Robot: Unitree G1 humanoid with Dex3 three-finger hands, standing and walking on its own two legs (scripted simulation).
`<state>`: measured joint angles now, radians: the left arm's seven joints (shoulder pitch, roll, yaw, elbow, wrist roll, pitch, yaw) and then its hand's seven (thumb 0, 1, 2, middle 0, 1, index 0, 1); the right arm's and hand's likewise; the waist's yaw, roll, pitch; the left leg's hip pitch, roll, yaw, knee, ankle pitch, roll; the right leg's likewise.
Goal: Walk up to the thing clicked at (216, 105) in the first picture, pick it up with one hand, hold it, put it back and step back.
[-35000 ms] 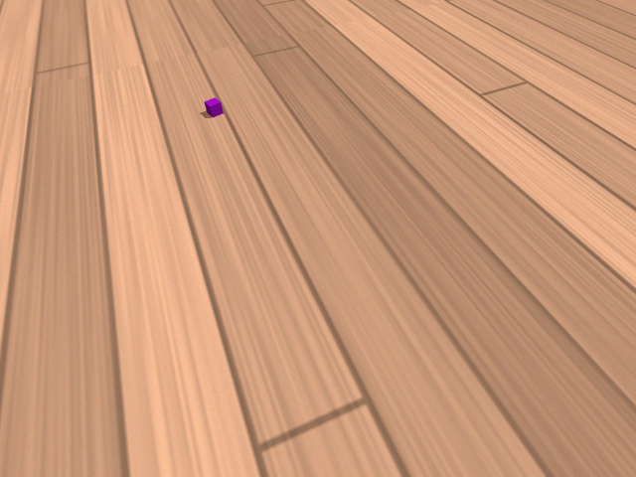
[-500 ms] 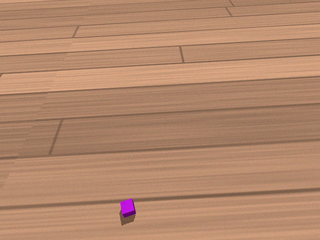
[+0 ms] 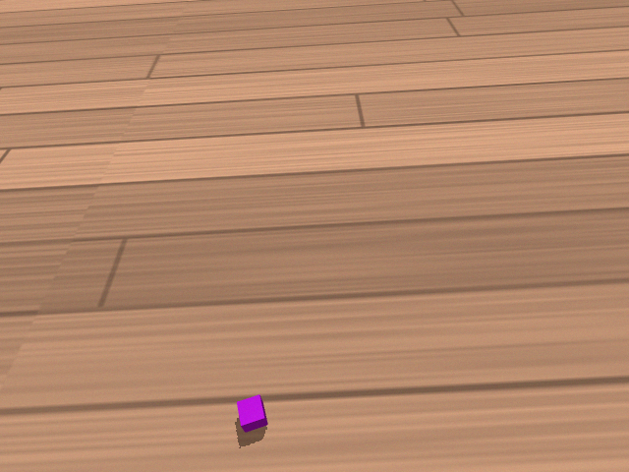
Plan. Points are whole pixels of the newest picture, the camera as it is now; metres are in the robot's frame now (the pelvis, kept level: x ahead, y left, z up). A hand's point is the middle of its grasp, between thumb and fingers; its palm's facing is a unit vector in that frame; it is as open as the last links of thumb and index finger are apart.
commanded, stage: stand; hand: left
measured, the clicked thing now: (252, 413) +0.42 +0.24 -0.75
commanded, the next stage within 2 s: rise first in 1.76 s
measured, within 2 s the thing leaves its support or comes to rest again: neither
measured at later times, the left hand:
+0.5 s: hand out of the picture +0.11 +0.24 -0.15, palm faces -0.01 -0.94 -0.33, open 7.4 cm
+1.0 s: hand out of the picture +0.09 +0.24 -0.16, palm faces -0.01 -0.94 -0.34, open 7.4 cm
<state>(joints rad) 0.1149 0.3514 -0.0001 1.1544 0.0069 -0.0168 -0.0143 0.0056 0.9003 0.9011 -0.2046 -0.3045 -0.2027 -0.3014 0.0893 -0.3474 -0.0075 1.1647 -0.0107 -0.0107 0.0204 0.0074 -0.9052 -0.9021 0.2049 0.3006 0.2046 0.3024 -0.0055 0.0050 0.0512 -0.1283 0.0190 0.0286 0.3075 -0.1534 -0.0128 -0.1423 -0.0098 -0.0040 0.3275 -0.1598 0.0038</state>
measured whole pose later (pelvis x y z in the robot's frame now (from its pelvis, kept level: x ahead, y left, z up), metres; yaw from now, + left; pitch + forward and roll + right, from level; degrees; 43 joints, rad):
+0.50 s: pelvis +0.02 -0.01 +0.00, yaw +0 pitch -2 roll +0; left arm 0.08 0.34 0.01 1.14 0.00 -0.02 -0.01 0.00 0.90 0.90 -0.20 -0.30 -0.20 -0.30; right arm 0.06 -0.35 0.00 1.15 -0.01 -0.01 0.01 0.01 -0.91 -0.90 0.20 0.30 0.20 0.30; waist -0.01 0.00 0.04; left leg -0.09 0.04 0.02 0.29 -0.17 -0.03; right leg -0.10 0.01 -0.01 0.30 -0.18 -0.01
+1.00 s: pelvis +0.02 -0.01 +0.00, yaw +0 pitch -1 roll +0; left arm 0.10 0.35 0.01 1.15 0.00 -0.01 -0.01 0.01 0.90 0.90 -0.21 -0.30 -0.20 -0.30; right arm 0.10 -0.35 0.00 1.15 -0.01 -0.01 0.01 0.01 -0.90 -0.90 0.21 0.30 0.21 0.30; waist -0.01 0.01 0.05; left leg -0.09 0.04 0.02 0.29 -0.17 -0.03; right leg -0.10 0.01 -0.01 0.30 -0.17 -0.01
